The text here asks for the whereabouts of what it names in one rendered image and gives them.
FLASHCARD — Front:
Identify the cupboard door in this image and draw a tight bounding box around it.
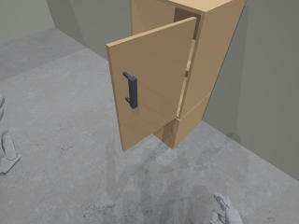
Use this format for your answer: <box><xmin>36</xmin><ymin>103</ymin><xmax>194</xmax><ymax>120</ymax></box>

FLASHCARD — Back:
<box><xmin>106</xmin><ymin>17</ymin><xmax>197</xmax><ymax>152</ymax></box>

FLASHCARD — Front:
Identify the robot right hand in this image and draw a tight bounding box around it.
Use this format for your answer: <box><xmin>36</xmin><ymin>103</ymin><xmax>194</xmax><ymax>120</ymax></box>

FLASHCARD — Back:
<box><xmin>209</xmin><ymin>191</ymin><xmax>244</xmax><ymax>224</ymax></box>

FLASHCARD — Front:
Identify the handle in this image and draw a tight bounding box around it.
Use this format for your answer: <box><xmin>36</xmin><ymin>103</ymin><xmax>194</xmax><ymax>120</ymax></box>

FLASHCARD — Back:
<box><xmin>122</xmin><ymin>71</ymin><xmax>138</xmax><ymax>109</ymax></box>

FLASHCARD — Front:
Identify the robot left hand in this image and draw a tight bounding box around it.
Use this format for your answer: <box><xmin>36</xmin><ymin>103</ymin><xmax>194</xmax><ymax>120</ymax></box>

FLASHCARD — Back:
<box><xmin>0</xmin><ymin>93</ymin><xmax>21</xmax><ymax>175</ymax></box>

